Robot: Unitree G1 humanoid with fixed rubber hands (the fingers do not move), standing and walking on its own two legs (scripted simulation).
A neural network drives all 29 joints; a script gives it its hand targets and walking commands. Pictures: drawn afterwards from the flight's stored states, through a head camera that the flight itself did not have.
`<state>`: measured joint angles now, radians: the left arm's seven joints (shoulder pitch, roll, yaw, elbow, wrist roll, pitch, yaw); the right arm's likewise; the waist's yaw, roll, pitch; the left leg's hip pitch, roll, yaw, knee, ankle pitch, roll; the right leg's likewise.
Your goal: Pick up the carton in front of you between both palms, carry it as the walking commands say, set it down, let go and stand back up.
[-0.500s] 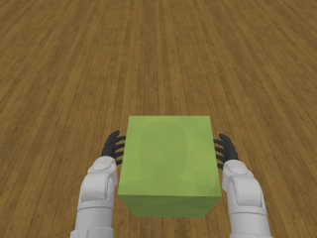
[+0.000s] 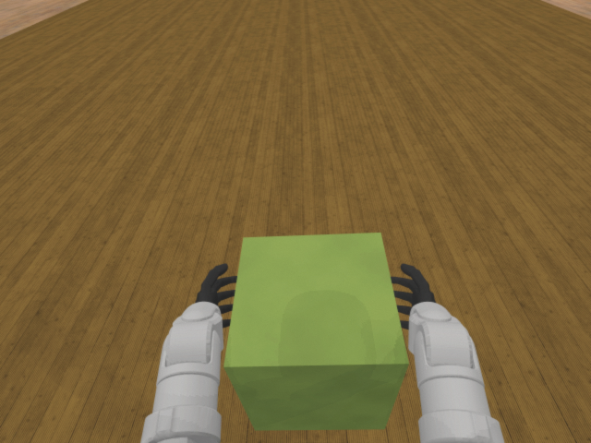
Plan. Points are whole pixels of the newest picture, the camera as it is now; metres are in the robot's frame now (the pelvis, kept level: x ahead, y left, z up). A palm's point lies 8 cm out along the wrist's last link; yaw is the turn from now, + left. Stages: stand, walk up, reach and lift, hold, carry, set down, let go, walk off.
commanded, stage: carry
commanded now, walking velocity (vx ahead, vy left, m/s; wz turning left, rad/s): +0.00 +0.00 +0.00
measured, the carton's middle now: (315, 335) +0.31 +0.00 -0.03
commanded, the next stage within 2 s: none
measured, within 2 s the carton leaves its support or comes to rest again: neither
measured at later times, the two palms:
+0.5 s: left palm (230, 307) +0.31 +0.13 +0.04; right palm (437, 308) +0.32 -0.17 +0.04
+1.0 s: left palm (213, 325) +0.28 +0.14 +0.05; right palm (433, 324) +0.28 -0.16 +0.05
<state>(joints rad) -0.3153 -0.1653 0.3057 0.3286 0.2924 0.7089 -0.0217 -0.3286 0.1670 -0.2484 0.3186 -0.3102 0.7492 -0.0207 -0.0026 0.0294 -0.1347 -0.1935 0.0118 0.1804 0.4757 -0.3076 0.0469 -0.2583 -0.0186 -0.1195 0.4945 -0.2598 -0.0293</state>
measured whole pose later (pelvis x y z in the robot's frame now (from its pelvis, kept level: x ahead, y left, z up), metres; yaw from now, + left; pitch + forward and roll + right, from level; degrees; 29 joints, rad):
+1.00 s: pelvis -0.02 -0.01 +0.00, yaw +1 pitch +2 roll +0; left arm -0.28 -0.16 0.25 0.21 0.26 0.73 -0.01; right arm -0.29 0.16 -0.21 0.22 -0.26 0.74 -0.03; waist 0.00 0.01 -0.10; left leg -0.25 0.03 0.16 0.50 -0.28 0.03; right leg -0.29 0.00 -0.14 0.49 -0.23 -0.06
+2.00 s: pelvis -0.02 +0.03 +0.00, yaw +0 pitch +2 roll -1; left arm -0.26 -0.15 0.22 0.19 0.26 0.73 0.00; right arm -0.28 0.16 -0.21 0.22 -0.25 0.73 -0.03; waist 0.00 -0.01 -0.10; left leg -0.26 -0.01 0.18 0.50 -0.30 0.09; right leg -0.31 -0.05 -0.12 0.49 -0.23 0.01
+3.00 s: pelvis -0.03 +0.03 +0.00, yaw +1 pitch +2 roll +0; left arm -0.27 -0.15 0.24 0.24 0.27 0.73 0.00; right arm -0.29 0.16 -0.22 0.26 -0.27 0.73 -0.02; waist 0.00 0.00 -0.10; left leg -0.25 -0.03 0.18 0.46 -0.26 0.09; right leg -0.31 -0.06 -0.12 0.48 -0.20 0.01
